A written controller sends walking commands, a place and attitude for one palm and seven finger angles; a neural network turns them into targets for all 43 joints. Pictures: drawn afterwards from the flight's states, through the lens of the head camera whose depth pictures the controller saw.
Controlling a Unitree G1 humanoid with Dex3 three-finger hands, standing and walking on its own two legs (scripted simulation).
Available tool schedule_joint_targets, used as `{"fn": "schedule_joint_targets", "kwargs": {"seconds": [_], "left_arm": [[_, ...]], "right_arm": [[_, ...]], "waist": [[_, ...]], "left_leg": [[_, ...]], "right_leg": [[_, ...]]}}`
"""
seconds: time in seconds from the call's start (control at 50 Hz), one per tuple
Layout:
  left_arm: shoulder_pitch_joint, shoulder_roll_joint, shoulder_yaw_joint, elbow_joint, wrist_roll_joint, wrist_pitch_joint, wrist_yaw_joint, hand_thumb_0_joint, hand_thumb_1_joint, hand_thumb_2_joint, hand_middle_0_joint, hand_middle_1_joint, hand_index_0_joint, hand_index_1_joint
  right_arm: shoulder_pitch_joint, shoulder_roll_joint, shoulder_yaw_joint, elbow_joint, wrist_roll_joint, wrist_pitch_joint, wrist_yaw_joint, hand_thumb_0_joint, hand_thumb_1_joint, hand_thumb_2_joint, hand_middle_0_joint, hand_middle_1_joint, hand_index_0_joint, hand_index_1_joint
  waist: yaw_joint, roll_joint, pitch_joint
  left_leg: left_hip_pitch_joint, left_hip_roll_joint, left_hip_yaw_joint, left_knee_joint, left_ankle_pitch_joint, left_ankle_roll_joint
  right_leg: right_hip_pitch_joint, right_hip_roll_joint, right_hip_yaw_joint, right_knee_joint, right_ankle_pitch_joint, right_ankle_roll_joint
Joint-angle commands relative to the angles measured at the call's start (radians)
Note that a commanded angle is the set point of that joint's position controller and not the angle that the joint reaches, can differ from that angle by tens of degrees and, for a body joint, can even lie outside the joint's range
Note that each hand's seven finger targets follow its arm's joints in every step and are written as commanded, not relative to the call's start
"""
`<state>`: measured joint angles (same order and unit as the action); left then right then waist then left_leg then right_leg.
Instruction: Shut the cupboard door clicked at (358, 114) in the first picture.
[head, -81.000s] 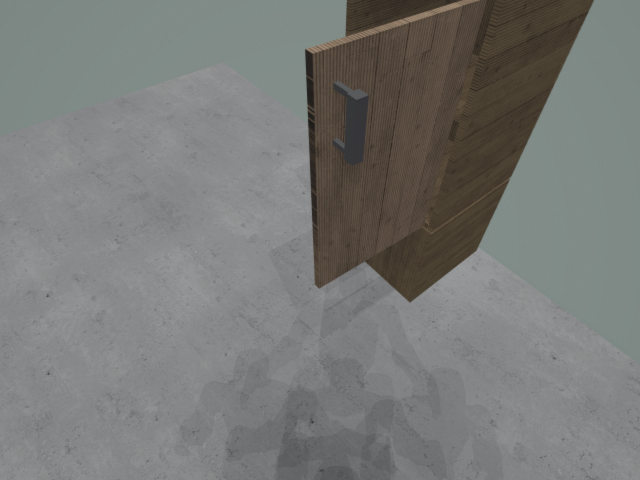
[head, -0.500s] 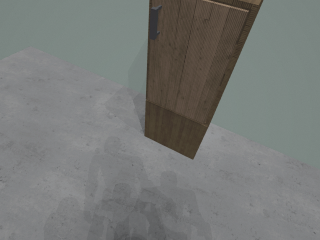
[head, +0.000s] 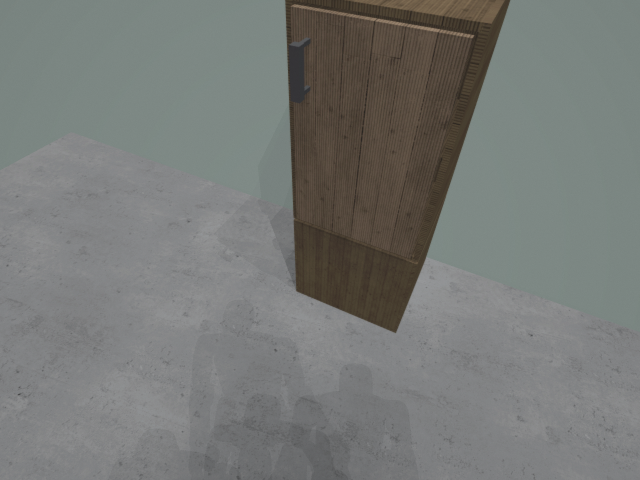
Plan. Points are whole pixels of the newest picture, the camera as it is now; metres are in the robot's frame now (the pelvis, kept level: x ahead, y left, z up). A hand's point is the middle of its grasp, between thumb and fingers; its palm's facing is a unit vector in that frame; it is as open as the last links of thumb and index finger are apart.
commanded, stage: let the arm hang, fingers relaxed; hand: left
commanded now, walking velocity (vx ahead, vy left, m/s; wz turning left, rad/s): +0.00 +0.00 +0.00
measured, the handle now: (301, 70) +0.89 +0.09 +0.13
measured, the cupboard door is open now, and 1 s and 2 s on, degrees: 0 0 0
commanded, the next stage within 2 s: look to check the result in 0.18 s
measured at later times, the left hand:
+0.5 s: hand out of the picture -0.04 +0.15 -0.18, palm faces +0.05 -0.98 -0.17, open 7.4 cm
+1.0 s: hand out of the picture -0.02 +0.14 -0.18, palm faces +0.05 -0.99 -0.14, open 7.4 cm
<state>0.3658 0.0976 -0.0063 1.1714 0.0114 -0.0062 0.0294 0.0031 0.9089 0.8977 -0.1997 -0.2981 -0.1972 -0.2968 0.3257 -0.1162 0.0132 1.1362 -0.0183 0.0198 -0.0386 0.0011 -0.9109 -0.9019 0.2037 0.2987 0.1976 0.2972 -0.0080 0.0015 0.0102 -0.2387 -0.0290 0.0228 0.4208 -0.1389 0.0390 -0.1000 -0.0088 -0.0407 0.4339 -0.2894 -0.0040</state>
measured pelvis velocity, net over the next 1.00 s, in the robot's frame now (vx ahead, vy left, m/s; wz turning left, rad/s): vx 0.03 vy -0.01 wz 0.00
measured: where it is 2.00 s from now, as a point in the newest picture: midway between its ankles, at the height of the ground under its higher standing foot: outside the picture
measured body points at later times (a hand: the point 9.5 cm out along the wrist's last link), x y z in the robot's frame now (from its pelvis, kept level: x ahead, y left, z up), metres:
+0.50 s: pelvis +0.01 +0.00 +0.00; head +0.01 -0.01 +0.45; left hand -0.04 +0.20 -0.16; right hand -0.01 -0.21 -0.16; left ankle +0.06 +0.09 -0.74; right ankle -0.03 -0.12 -0.74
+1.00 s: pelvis +0.03 -0.01 +0.00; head +0.03 -0.01 +0.45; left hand -0.02 +0.19 -0.16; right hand +0.01 -0.22 -0.16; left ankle +0.06 +0.09 -0.74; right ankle -0.03 -0.12 -0.74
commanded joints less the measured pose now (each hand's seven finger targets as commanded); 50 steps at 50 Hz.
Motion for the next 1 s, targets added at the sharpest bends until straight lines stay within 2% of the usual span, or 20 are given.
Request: {"fn": "schedule_joint_targets", "kwargs": {"seconds": [0.0, 0.1, 0.2, 0.22, 0.42, 0.48, 0.56, 0.58, 0.76, 0.98], "left_arm": [[0.113, 0.097, 0.025, -0.002, 0.000, -0.001, 0.012, 0.000, 0.900, 0.900, -0.200, -0.300, -0.200, -0.300], [0.105, 0.094, 0.027, -0.003, -0.001, -0.005, 0.012, 0.000, 0.900, 0.900, -0.200, -0.300, -0.200, -0.300], [0.101, 0.086, 0.028, -0.001, -0.002, -0.006, 0.013, 0.000, 0.900, 0.900, -0.200, -0.300, -0.200, -0.300], [0.098, 0.084, 0.027, 0.001, -0.002, -0.005, 0.013, 0.000, 0.900, 0.900, -0.200, -0.300, -0.200, -0.300], [0.099, 0.089, 0.025, 0.002, -0.003, -0.003, 0.012, 0.000, 0.900, 0.900, -0.200, -0.300, -0.200, -0.300], [0.100, 0.103, 0.026, -0.002, -0.002, -0.005, 0.013, 0.000, 0.900, 0.900, -0.200, -0.300, -0.200, -0.300], [0.097, 0.091, 0.024, 0.002, -0.003, -0.007, 0.014, 0.000, 0.900, 0.900, -0.200, -0.300, -0.200, -0.300], [0.100, 0.104, 0.025, 0.002, -0.002, -0.008, 0.014, 0.000, 0.900, 0.900, -0.200, -0.300, -0.200, -0.300], [0.094, 0.092, 0.023, 0.006, -0.003, -0.007, 0.015, 0.000, 0.900, 0.900, -0.200, -0.300, -0.200, -0.300], [0.089, 0.103, 0.026, 0.000, -0.004, -0.007, 0.014, 0.000, 0.900, 0.900, -0.200, -0.300, -0.200, -0.300]], "right_arm": [[0.061, -0.088, -0.021, -0.027, 0.003, -0.012, -0.006, 0.000, -0.900, -0.900, 0.200, 0.300, 0.200, 0.300], [0.071, -0.086, -0.021, -0.028, 0.003, -0.016, -0.009, 0.000, -0.900, -0.900, 0.200, 0.300, 0.200, 0.300], [0.073, -0.085, -0.021, -0.026, 0.003, -0.016, -0.010, 0.000, -0.900, -0.900, 0.200, 0.300, 0.200, 0.300], [0.074, -0.084, -0.020, -0.024, 0.002, -0.017, -0.011, 0.000, -0.900, -0.900, 0.200, 0.300, 0.200, 0.300], [0.064, -0.090, -0.020, -0.024, 0.003, -0.014, -0.011, 0.000, -0.900, -0.900, 0.200, 0.300, 0.200, 0.300], [0.059, -0.102, -0.019, -0.025, 0.007, -0.017, -0.010, 0.000, -0.900, -0.900, 0.200, 0.300, 0.200, 0.300], [0.051, -0.091, -0.018, -0.022, 0.005, -0.017, -0.011, 0.000, -0.900, -0.900, 0.200, 0.300, 0.200, 0.300], [0.051, -0.101, -0.018, -0.024, 0.008, -0.018, -0.011, 0.000, -0.900, -0.900, 0.200, 0.300, 0.200, 0.300], [0.044, -0.095, -0.015, -0.015, 0.004, -0.017, -0.012, 0.000, -0.900, -0.900, 0.200, 0.300, 0.200, 0.300], [0.038, -0.108, -0.015, -0.020, 0.007, -0.020, -0.013, 0.000, -0.900, -0.900, 0.200, 0.300, 0.200, 0.300]], "waist": [[0.001, 0.028, 0.134], [-0.002, 0.015, 0.110], [-0.003, 0.008, 0.114], [-0.004, 0.020, 0.117], [-0.003, -0.006, 0.112], [0.000, -0.003, 0.090], [-0.002, -0.013, 0.101], [0.000, -0.022, 0.100], [-0.003, 0.010, 0.112], [0.003, -0.005, 0.102]], "left_leg": [[0.000, 0.097, -0.138, -0.108, -0.110, 0.006], [0.015, 0.097, -0.133, -0.088, -0.051, 0.005], [0.027, 0.100, -0.133, -0.080, -0.019, 0.007], [0.027, 0.099, -0.133, -0.083, -0.025, 0.006], [0.041, 0.103, -0.135, -0.080, -0.011, 0.009], [0.056, 0.105, -0.134, -0.068, 0.036, 0.011], [0.059, 0.105, -0.128, -0.061, 0.061, 0.011], [0.063, 0.107, -0.127, -0.056, 0.083, 0.011], [0.065, 0.103, -0.120, -0.059, 0.071, 0.007], [0.069, 0.106, -0.122, -0.051, 0.099, 0.007]], "right_leg": [[-0.151, -0.073, 0.091, -0.128, -0.039, -0.043], [-0.130, -0.075, 0.091, -0.131, -0.007, -0.043], [-0.130, -0.075, 0.089, -0.136, 0.007, -0.043], [-0.129, -0.074, 0.087, -0.134, 0.007, -0.042], [-0.124, -0.074, 0.088, -0.136, 0.013, -0.041], [-0.108, -0.074, 0.085, -0.133, 0.039, -0.038], [-0.105, -0.078, 0.089, -0.139, 0.064, -0.037], [-0.104, -0.078, 0.083, -0.140, 0.073, -0.036], [-0.096, -0.081, 0.089, -0.149, 0.073, -0.037], [-0.078, -0.079, 0.083, -0.148, 0.093, -0.037]]}}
